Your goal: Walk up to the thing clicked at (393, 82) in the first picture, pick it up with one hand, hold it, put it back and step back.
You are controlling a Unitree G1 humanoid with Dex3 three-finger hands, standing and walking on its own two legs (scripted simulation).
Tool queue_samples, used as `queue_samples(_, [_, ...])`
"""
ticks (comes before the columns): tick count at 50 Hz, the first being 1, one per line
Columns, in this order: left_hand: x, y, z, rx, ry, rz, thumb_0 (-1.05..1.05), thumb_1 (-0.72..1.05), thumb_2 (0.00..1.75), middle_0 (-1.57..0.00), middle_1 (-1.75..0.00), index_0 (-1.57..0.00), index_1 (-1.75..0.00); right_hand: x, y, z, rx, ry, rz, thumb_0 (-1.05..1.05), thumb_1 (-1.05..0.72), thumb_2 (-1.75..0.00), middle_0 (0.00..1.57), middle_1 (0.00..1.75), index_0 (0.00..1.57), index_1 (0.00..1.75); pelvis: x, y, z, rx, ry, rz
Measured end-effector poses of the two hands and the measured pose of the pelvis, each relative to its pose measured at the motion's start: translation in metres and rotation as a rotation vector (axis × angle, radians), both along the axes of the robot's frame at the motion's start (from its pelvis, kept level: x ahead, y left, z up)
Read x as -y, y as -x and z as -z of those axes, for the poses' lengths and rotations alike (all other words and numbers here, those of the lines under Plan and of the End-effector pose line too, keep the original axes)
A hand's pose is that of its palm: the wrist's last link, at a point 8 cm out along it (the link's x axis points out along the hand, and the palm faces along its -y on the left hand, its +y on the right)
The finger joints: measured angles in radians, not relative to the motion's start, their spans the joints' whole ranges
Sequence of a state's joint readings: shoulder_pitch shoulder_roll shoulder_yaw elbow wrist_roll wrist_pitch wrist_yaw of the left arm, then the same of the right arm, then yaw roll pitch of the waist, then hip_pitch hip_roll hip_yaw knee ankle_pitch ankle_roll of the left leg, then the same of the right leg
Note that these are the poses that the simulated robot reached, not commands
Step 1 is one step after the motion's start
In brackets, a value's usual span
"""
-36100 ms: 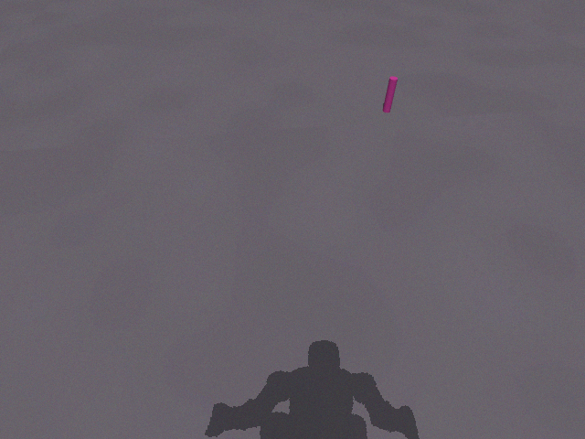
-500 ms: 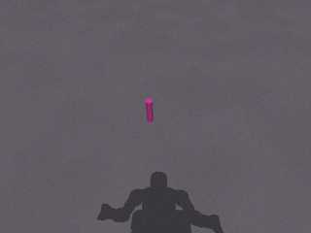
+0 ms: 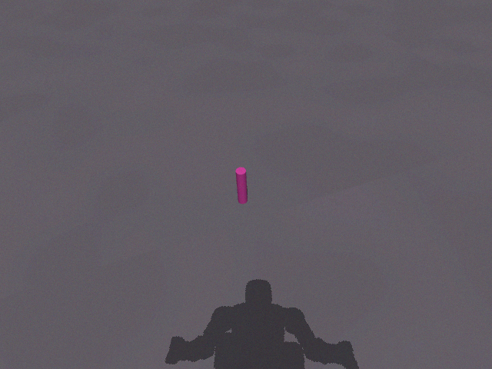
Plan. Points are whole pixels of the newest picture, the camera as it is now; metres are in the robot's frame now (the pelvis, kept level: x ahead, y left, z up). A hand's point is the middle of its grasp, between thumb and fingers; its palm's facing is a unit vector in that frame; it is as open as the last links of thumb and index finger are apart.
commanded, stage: step back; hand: left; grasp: from the side
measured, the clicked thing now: (241, 186) +1.05 +0.13 -0.65
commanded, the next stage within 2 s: stand in 0.36 s
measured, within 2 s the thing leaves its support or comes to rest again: neither
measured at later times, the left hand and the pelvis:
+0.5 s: hand out of the picture +0.13 +0.27 -0.14, palm faces -0.03 -0.94 -0.35, open 7.4 cm; pelvis +0.03 +0.02 +0.01, yaw -1 degrees
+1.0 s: hand out of the picture +0.11 +0.26 -0.14, palm faces -0.07 -0.94 -0.33, open 7.4 cm; pelvis +0.02 +0.01 +0.01, yaw -2 degrees
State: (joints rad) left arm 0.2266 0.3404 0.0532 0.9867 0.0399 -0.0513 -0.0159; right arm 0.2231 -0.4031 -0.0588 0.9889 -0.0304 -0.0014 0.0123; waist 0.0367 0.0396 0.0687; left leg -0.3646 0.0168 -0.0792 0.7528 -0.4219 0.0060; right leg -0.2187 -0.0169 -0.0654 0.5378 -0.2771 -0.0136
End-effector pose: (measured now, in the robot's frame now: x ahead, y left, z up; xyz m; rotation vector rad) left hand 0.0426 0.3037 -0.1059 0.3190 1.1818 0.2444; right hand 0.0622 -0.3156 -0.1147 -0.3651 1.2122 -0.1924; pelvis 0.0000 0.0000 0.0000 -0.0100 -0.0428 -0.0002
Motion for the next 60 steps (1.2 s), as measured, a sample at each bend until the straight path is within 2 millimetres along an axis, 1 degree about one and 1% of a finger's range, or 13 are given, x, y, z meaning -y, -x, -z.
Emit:
queue_samples(3, [-0.012,-0.008,0.007,-0.014,0.0,-0.01,0.01,0.9,0.9,-0.21,-0.3,-0.2,-0.3,-0.009,-0.012,0.002,-0.005,0.008,-0.008,0.0,-0.91,-0.9,0.2,0.3,0.2,0.3,-0.008,-0.008,0.004,-0.002,-0.001,-0.014])
queue_samples(6, [-0.023,-0.022,0.015,-0.024,0.004,-0.013,0.01,0.9,0.9,-0.21,-0.3,-0.2,-0.3,-0.024,-0.021,0.003,-0.003,0.01,0.0,0.0,-0.91,-0.9,0.2,0.3,0.2,0.3,-0.016,-0.014,0.007,0.004,-0.024,-0.002])
queue_samples(10, [-0.028,-0.041,0.018,-0.027,0.014,0.002,0.01,0.9,0.9,-0.21,-0.3,-0.2,-0.3,-0.041,-0.037,0.001,0.014,-0.012,0.0,0.0,-0.9,-0.9,0.2,0.3,0.2,0.3,-0.021,-0.021,0.006,-0.007,-0.003,0.008])
queue_samples(14, [-0.028,-0.059,0.017,-0.015,0.02,0.02,0.01,0.9,0.9,-0.21,-0.3,-0.2,-0.3,-0.053,-0.058,-0.002,0.046,-0.035,-0.004,0.0,-0.9,-0.9,0.21,0.3,0.2,0.3,-0.022,-0.027,0.002,-0.016,0.003,0.015])
queue_samples(19, [-0.024,-0.074,0.01,0.002,0.018,0.032,0.01,0.9,0.9,-0.21,-0.3,-0.2,-0.3,-0.057,-0.08,-0.005,0.091,-0.053,-0.008,0.0,-0.9,-0.9,0.21,0.3,0.2,0.3,-0.021,-0.032,-0.002,-0.014,-0.001,0.02])
queue_samples(24, [-0.015,-0.081,0.001,0.009,0.023,0.049,0.01,0.9,0.9,-0.21,-0.3,-0.2,-0.3,-0.052,-0.088,-0.009,0.121,-0.063,-0.005,0.0,-0.9,-0.9,0.21,0.3,0.2,0.3,-0.02,-0.034,-0.007,-0.002,-0.007,0.02])
queue_samples(27, [-0.011,-0.082,-0.002,0.009,0.025,0.059,0.01,0.9,0.9,-0.21,-0.3,-0.2,-0.3,-0.047,-0.085,-0.011,0.12,-0.064,0.006,0.0,-0.9,-0.9,0.21,0.3,0.2,0.3,-0.018,-0.033,-0.009,0.004,-0.009,0.019])
queue_samples(30, [-0.006,-0.082,-0.004,0.007,0.027,0.067,0.0,0.9,0.9,-0.21,-0.3,-0.2,-0.3,-0.041,-0.077,-0.012,0.106,-0.062,0.019,0.0,-0.9,-0.9,0.21,0.3,0.2,0.3,-0.015,-0.032,-0.011,0.008,-0.009,0.02])
queue_samples(39, [0.0,-0.071,-0.002,-0.021,0.034,0.078,0.01,0.9,0.9,-0.21,-0.3,-0.2,-0.3,-0.027,-0.037,-0.011,0.021,-0.047,0.062,0.0,-0.9,-0.9,0.2,0.3,0.2,0.3,-0.01,-0.025,-0.014,0.01,-0.006,0.023])
queue_samples(44, [0.001,-0.065,0.0,-0.04,0.038,0.08,0.01,0.9,0.9,-0.21,-0.3,-0.2,-0.3,-0.025,-0.017,-0.01,-0.019,-0.042,0.081,0.0,-0.9,-0.9,0.2,0.3,0.2,0.3,-0.009,-0.022,-0.015,0.008,-0.006,0.025])
queue_samples(48, [0.0,-0.061,0.001,-0.054,0.038,0.08,0.01,0.9,0.9,-0.21,-0.3,-0.2,-0.3,-0.026,-0.006,-0.009,-0.045,-0.041,0.088,0.0,-0.9,-0.9,0.2,0.3,0.2,0.3,-0.009,-0.021,-0.015,0.003,-0.006,0.026])
queue_samples(54, [-0.003,-0.059,0.001,-0.07,0.035,0.077,0.01,0.9,0.9,-0.21,-0.3,-0.2,-0.3,-0.028,0.0,-0.006,-0.067,-0.045,0.09,0.0,-0.9,-0.9,0.2,0.3,0.2,0.3,-0.011,-0.022,-0.015,-0.005,-0.008,0.027])
queue_samples(60, [-0.005,-0.06,0.0,-0.072,0.029,0.075,0.01,0.9,0.9,-0.21,-0.3,-0.2,-0.3,-0.031,-0.007,-0.005,-0.058,-0.051,0.082,0.0,-0.9,-0.9,0.2,0.3,0.2,0.3,-0.011,-0.025,-0.015,-0.008,-0.009,0.028])
